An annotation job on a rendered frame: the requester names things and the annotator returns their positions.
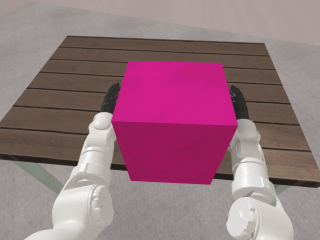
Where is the carton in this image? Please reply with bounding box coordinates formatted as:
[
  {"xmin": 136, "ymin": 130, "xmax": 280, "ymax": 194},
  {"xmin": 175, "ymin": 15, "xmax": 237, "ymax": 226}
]
[{"xmin": 111, "ymin": 61, "xmax": 238, "ymax": 185}]

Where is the left robot forearm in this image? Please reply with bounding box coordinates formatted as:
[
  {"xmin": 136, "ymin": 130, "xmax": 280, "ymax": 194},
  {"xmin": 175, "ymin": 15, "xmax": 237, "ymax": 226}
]
[{"xmin": 52, "ymin": 112, "xmax": 117, "ymax": 225}]

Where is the table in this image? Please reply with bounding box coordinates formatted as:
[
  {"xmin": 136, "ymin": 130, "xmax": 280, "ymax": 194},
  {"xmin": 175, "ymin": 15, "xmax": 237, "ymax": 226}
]
[{"xmin": 0, "ymin": 35, "xmax": 320, "ymax": 195}]

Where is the right robot hand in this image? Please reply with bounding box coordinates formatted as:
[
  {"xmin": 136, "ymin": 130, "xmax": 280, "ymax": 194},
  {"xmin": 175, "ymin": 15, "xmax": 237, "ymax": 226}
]
[{"xmin": 229, "ymin": 85, "xmax": 250, "ymax": 120}]

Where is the right robot forearm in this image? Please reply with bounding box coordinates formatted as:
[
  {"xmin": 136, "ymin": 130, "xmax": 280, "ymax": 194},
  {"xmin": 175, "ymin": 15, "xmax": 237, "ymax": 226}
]
[{"xmin": 229, "ymin": 119, "xmax": 294, "ymax": 240}]

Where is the left robot hand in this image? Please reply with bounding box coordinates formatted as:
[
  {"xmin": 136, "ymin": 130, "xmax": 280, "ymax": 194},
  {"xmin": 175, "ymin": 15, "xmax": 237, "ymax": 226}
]
[{"xmin": 99, "ymin": 82, "xmax": 121, "ymax": 114}]

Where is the right robot upper arm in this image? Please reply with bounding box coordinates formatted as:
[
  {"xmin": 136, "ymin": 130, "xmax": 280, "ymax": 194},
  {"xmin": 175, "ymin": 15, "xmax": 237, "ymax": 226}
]
[{"xmin": 226, "ymin": 197, "xmax": 294, "ymax": 240}]

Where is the left robot upper arm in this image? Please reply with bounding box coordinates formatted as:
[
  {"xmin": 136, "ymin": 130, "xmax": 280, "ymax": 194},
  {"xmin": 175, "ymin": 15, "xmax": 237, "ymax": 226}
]
[{"xmin": 24, "ymin": 184, "xmax": 114, "ymax": 240}]

